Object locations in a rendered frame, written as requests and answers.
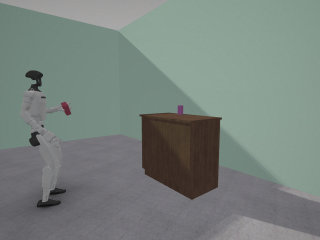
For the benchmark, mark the robot right hand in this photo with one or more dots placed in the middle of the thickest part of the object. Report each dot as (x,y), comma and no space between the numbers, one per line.
(49,136)

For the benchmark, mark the robot left forearm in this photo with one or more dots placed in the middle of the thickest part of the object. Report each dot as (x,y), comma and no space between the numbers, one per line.
(52,109)

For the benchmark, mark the right robot upper arm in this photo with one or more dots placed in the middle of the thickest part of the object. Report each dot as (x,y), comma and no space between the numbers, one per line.
(28,97)

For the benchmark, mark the right robot thigh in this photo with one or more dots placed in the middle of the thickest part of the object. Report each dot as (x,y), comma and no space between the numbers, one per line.
(45,150)

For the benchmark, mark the sponge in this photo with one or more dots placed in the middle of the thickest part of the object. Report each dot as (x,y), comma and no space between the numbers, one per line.
(66,108)

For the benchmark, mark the robot left hand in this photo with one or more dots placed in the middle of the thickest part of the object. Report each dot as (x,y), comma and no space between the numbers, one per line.
(61,108)

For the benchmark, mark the robot right forearm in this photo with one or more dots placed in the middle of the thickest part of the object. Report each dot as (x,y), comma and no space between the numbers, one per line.
(31,121)

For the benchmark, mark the humanoid robot torso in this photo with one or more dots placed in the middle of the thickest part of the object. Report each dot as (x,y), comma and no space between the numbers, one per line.
(38,109)

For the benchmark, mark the table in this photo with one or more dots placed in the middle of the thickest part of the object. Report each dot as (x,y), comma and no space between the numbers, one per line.
(181,151)

